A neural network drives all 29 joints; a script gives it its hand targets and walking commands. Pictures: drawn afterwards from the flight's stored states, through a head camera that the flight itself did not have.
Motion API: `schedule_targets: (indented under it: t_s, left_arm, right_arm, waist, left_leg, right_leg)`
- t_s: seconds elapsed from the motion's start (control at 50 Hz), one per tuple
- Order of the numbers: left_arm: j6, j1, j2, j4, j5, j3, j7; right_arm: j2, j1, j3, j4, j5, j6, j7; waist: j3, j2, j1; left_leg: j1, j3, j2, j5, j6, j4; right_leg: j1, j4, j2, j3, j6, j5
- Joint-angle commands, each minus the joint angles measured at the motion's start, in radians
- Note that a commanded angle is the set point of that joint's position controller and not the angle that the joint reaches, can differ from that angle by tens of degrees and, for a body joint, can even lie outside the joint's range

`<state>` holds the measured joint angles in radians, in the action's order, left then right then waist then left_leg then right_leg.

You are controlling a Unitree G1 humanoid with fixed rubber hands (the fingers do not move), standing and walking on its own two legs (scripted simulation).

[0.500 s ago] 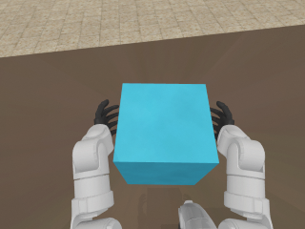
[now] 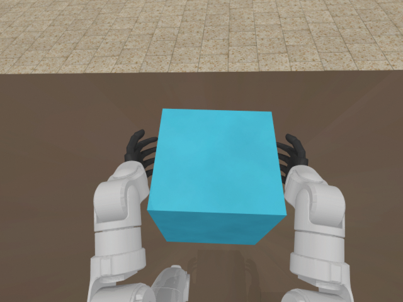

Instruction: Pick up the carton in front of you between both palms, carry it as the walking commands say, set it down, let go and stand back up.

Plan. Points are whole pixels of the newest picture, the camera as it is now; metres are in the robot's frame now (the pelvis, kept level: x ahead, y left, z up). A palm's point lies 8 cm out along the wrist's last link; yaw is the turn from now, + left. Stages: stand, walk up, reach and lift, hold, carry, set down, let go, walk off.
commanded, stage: carry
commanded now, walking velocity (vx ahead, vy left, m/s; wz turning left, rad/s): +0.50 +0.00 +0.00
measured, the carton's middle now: (213, 183) +0.34 +0.02 +0.01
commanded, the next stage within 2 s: none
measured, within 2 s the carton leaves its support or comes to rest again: neither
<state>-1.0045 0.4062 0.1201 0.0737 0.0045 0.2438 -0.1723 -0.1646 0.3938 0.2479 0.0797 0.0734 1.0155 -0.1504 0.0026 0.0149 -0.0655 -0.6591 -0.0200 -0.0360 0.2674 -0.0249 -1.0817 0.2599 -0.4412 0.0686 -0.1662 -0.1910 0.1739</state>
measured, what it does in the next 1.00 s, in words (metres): goes down: left foot 0.04 m lower, then right foot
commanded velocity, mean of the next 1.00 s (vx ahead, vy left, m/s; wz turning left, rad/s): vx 0.50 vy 0.00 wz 0.00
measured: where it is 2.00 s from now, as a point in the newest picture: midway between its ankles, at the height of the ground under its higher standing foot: (239, 133)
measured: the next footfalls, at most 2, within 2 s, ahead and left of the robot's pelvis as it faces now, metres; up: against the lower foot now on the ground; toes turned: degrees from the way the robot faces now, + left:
left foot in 0.34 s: +0.40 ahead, -0.01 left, -0.04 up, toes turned -2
right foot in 0.74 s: +0.61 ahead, -0.20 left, -0.06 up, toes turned -10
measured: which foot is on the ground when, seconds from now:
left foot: up 0.00-0.32, down 0.34-0.74, up 0.76-1.00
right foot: down 0.00-0.34, up 0.36-0.72, down 0.74-1.00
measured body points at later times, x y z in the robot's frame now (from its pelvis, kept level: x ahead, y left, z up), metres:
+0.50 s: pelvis +0.33 -0.03 -0.06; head +0.34 -0.05 +0.39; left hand +0.69 +0.04 +0.02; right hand +0.62 -0.26 +0.00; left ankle +0.37 -0.01 -0.78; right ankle +0.30 -0.15 -0.71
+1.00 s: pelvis +0.64 -0.11 -0.06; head +0.67 -0.12 +0.39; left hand +0.97 +0.04 +0.03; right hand +0.97 -0.26 +0.02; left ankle +0.70 +0.02 -0.75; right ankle +0.58 -0.19 -0.80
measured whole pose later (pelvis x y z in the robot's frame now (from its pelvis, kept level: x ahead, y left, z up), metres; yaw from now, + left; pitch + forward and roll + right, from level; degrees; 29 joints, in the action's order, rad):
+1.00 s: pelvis +0.64 -0.11 -0.06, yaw -3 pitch +6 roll +1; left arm -0.98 0.40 0.12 0.09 0.01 0.19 -0.18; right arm -0.14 0.36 0.25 0.13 0.06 1.00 -0.15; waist -0.05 0.00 -0.09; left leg -0.64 -0.01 -0.03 0.27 -0.04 -0.89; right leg 0.27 -0.51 -0.01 -0.12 -0.06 0.24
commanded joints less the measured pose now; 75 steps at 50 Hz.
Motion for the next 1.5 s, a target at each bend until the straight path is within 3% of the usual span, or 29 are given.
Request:
schedule_targets:
  t_s: [0.0, 0.12, 0.14, 0.18, 0.26, 0.3, 0.32, 0.34, 0.36, 0.38, 0.42, 0.5, 0.54, 0.68, 0.72, 0.74, 0.76, 0.8, 0.82, 0.9, 1.0, 1.06, 1.12, 1.14, 1.16, 1.18, 1.2, 1.26, 1.48]
  left_arm:
    - [0.027, 0.665, 0.843, 0.174, 0.317, -0.736, 0.115]
    - [-0.004, 0.566, 0.730, 0.074, 0.237, -0.671, 0.093]
    - [-0.010, 0.541, 0.709, 0.067, 0.239, -0.634, 0.089]
    - [-0.019, 0.523, 0.708, 0.043, 0.206, -0.612, 0.083]
    - [-0.019, 0.528, 0.751, -0.008, 0.178, -0.613, 0.076]
    - [-0.009, 0.587, 0.742, 0.022, 0.163, -0.622, 0.058]
    - [-0.017, 0.600, 0.733, -0.011, 0.124, -0.623, 0.046]
    - [-0.025, 0.539, 0.720, -0.047, 0.114, -0.579, 0.037]
    - [-0.030, 0.488, 0.703, -0.056, 0.086, -0.513, 0.029]
    - [-0.029, 0.474, 0.669, -0.045, 0.068, -0.500, 0.014]
    - [0.000, 0.545, 0.698, -0.002, 0.035, -0.457, 0.012]
    - [0.039, 0.583, 0.809, -0.022, 0.028, -0.537, 0.051]
    - [0.056, 0.555, 0.852, -0.032, 0.041, -0.569, 0.060]
    - [0.068, 0.519, 0.800, 0.089, 0.126, -0.666, 0.060]
    - [0.062, 0.479, 0.764, 0.106, 0.123, -0.657, 0.054]
    - [0.055, 0.453, 0.715, 0.035, 0.100, -0.641, 0.045]
    - [0.047, 0.416, 0.717, 0.059, 0.132, -0.640, 0.038]
    - [0.041, 0.506, 0.735, 0.113, 0.179, -0.679, 0.042]
    - [0.042, 0.510, 0.723, 0.158, 0.186, -0.666, 0.048]
    - [0.033, 0.566, 0.817, 0.119, 0.271, -0.746, 0.078]
    - [0.017, 0.541, 0.751, 0.104, 0.231, -0.711, 0.075]
    - [0.004, 0.505, 0.751, 0.027, 0.201, -0.672, 0.065]
    - [-0.003, 0.485, 0.758, 0.000, 0.144, -0.665, 0.047]
    - [-0.004, 0.495, 0.775, -0.001, 0.173, -0.670, 0.051]
    - [-0.003, 0.533, 0.775, 0.029, 0.162, -0.665, 0.049]
    - [-0.013, 0.513, 0.753, 0.028, 0.142, -0.645, 0.051]
    - [-0.016, 0.515, 0.763, -0.002, 0.157, -0.655, 0.041]
    - [0.017, 0.597, 0.845, 0.043, 0.177, -0.657, 0.046]
    - [0.059, 0.410, 0.696, 0.110, 0.090, -0.652, 0.034]
  right_arm:
    - [-0.772, 0.601, -0.675, 0.123, -0.205, -0.048, 0.000]
    - [-0.675, 0.539, -0.622, 0.048, -0.145, 0.000, -0.019]
    - [-0.668, 0.522, -0.630, 0.047, -0.138, 0.010, -0.026]
    - [-0.681, 0.529, -0.625, 0.037, -0.152, 0.019, -0.019]
    - [-0.686, 0.594, -0.621, 0.044, -0.159, 0.017, 0.004]
    - [-0.682, 0.528, -0.594, -0.009, -0.168, 0.023, 0.010]
    - [-0.668, 0.493, -0.584, -0.051, -0.156, 0.023, 0.012]
    - [-0.612, 0.468, -0.580, -0.037, -0.163, 0.027, 0.007]
    - [-0.668, 0.594, -0.634, 0.000, -0.222, 0.023, 0.006]
    - [-0.692, 0.581, -0.671, -0.009, -0.282, 0.022, 0.013]
    - [-0.838, 0.735, -0.722, 0.011, -0.358, 0.011, 0.044]
    - [-0.904, 0.776, -0.726, -0.030, -0.367, -0.035, 0.080]
    - [-0.902, 0.772, -0.766, 0.017, -0.365, -0.050, 0.081]
    - [-0.784, 0.525, -0.690, 0.034, -0.263, -0.067, 0.048]
    - [-0.735, 0.547, -0.701, 0.073, -0.263, -0.059, 0.037]
    - [-0.724, 0.549, -0.687, 0.066, -0.245, -0.049, 0.032]
    - [-0.700, 0.515, -0.662, 0.112, -0.273, -0.045, 0.033]
    - [-0.659, 0.504, -0.620, 0.087, -0.214, -0.034, 0.008]
    - [-0.694, 0.510, -0.634, 0.078, -0.232, -0.021, 0.011]
    - [-0.620, 0.547, -0.588, 0.129, -0.151, -0.039, -0.004]
    - [-0.638, 0.446, -0.592, 0.053, -0.143, -0.019, -0.001]
    - [-0.618, 0.508, -0.614, 0.073, -0.157, -0.009, 0.002]
    - [-0.630, 0.481, -0.585, 0.042, -0.173, 0.000, 0.015]
    - [-0.621, 0.454, -0.569, 0.031, -0.169, -0.008, 0.022]
    - [-0.603, 0.452, -0.547, -0.001, -0.153, -0.002, 0.022]
    - [-0.603, 0.461, -0.562, 0.006, -0.155, 0.000, 0.016]
    - [-0.616, 0.492, -0.582, 0.030, -0.181, -0.005, 0.018]
    - [-0.718, 0.576, -0.651, 0.093, -0.247, -0.034, 0.037]
    - [-0.689, 0.534, -0.739, 0.156, -0.320, -0.072, 0.052]
  waist:
    - [-0.450, 0.055, 0.007]
    - [-0.340, 0.078, -0.009]
    - [-0.310, 0.162, -0.016]
    - [-0.245, 0.098, -0.032]
    - [-0.321, 0.079, 0.077]
    - [-0.363, -0.068, 0.256]
    - [-0.349, -0.196, 0.251]
    - [-0.356, -0.255, 0.157]
    - [-0.533, -0.314, 0.193]
    - [-0.510, -0.041, 0.148]
    - [-0.390, 0.183, 0.084]
    - [-0.331, -0.114, 0.129]
    - [-0.340, -0.044, 0.147]
    - [-0.451, -0.130, 0.123]
    - [-0.528, -0.019, 0.037]
    - [-0.603, 0.227, 0.001]
    - [-0.664, 0.244, -0.025]
    - [-0.523, 0.058, -0.038]
    - [-0.447, 0.105, -0.018]
    - [-0.407, 0.010, -0.011]
    - [-0.341, 0.157, -0.015]
    - [-0.298, 0.087, -0.023]
    - [-0.392, 0.110, 0.060]
    - [-0.453, -0.010, 0.094]
    - [-0.478, -0.184, 0.079]
    - [-0.547, -0.362, 0.115]
    - [-0.524, -0.326, 0.131]
    - [-0.457, -0.070, 0.110]
    - [-0.425, -0.107, 0.156]
  left_leg:
    - [-0.163, -0.063, 0.030, -0.099, -0.001, 0.058]
    - [-0.251, -0.104, 0.050, -0.219, -0.030, 0.168]
    - [-0.251, -0.155, 0.076, -0.260, -0.041, 0.221]
    - [-0.152, -0.203, 0.113, -0.317, -0.048, 0.393]
    - [0.335, -0.241, 0.187, -0.461, -0.059, 0.572]
    - [0.665, -0.175, 0.057, -0.625, -0.088, 0.816]
    - [0.867, -0.004, -0.055, -0.828, -0.150, 0.653]
    - [0.958, 0.207, -0.179, -1.208, -0.255, 0.505]
    - [1.089, 0.576, -0.370, -0.847, -0.451, 0.512]
    - [0.922, 0.656, -0.350, -0.435, -0.423, 0.625]
    - [0.609, 0.482, -0.269, -0.130, -0.332, 0.686]
    - [0.389, 0.294, -0.209, -0.203, -0.285, 0.735]
    - [0.517, 0.236, -0.185, -0.492, -0.230, 0.697]
    - [0.651, -0.033, -0.066, -0.635, -0.114, 0.393]
    - [0.372, -0.058, -0.037, -0.347, -0.056, 0.108]
    - [0.022, -0.054, 0.087, 0.129, -0.012, -0.175]
    - [-0.172, 0.009, 0.113, 0.346, -0.007, -0.387]
    - [-0.264, 0.065, 0.035, 0.271, -0.036, -0.305]
    - [-0.239, 0.058, 0.006, 0.214, -0.028, -0.228]
    - [-0.033, 0.026, -0.009, 0.107, -0.014, 0.102]
    - [-0.019, -0.038, 0.023, -0.193, -0.017, 0.379]
    - [0.043, -0.137, 0.073, -0.280, -0.029, 0.562]
    - [0.445, -0.147, 0.074, -0.429, -0.053, 0.639]
    - [0.608, -0.053, -0.017, -0.492, -0.038, 0.602]
    - [0.777, 0.214, -0.221, -0.697, -0.017, 0.511]
    - [0.946, 0.528, -0.328, -0.416, -0.217, 0.576]
    - [0.954, 0.590, -0.341, -0.408, -0.260, 0.608]
    - [0.723, 0.416, -0.260, -0.322, -0.217, 0.656]
    - [0.727, 0.042, -0.128, -0.707, -0.141, 0.597]
  right_leg:
    - [-0.504, 0.049, -0.241, 0.236, 0.089, -0.774]
    - [-0.610, 0.046, -0.237, 0.266, 0.162, -0.949]
    - [-0.626, 0.029, -0.193, 0.200, 0.182, -1.006]
    - [-0.528, 0.017, -0.119, 0.150, 0.182, -0.952]
    - [-0.321, -0.207, -0.153, 0.072, 0.162, -1.079]
    - [-0.164, -0.793, -0.075, -0.017, 0.215, -0.788]
    - [0.141, -1.019, 0.056, 0.034, 0.185, 0.151]
    - [0.345, -1.113, 0.077, 0.113, 0.172, 0.485]
    - [0.534, -1.337, 0.008, 0.295, 0.204, 0.520]
    - [0.533, -1.225, -0.041, 0.323, 0.149, 0.420]
    - [0.392, -0.880, -0.128, 0.268, 0.146, 0.299]
    - [0.285, -0.524, -0.133, 0.180, 0.137, 0.137]
    - [0.352, -0.414, -0.110, 0.141, 0.143, 0.022]
    - [0.034, 0.030, -0.022, 0.005, 0.116, -0.291]
    - [-0.372, -0.001, -0.170, 0.165, 0.062, -0.441]
    - [-0.644, -0.074, -0.425, 0.556, -0.116, -0.652]
    - [-0.754, -0.084, -0.484, 0.721, -0.224, -0.597]
    - [-0.608, -0.038, -0.420, 0.597, -0.136, -0.426]
    - [-0.488, -0.007, -0.391, 0.544, -0.074, -0.367]
    - [-0.266, 0.082, -0.368, 0.436, -0.056, -0.238]
    - [-0.304, 0.044, -0.252, 0.222, 0.032, -0.399]
    - [-0.327, -0.024, -0.212, 0.151, 0.052, -0.479]
    - [-0.200, -0.301, -0.171, 0.085, 0.115, -0.474]
    - [-0.095, -0.462, -0.158, 0.061, 0.148, -0.249]
    - [0.112, -0.610, -0.078, 0.094, 0.181, 0.287]
    - [0.376, -0.872, 0.013, 0.132, 0.172, 0.429]
    - [0.504, -0.976, -0.023, 0.162, 0.155, 0.426]
    - [0.486, -0.841, -0.097, 0.183, 0.156, 0.276]
    - [0.326, -0.151, -0.046, 0.048, 0.131, -0.208]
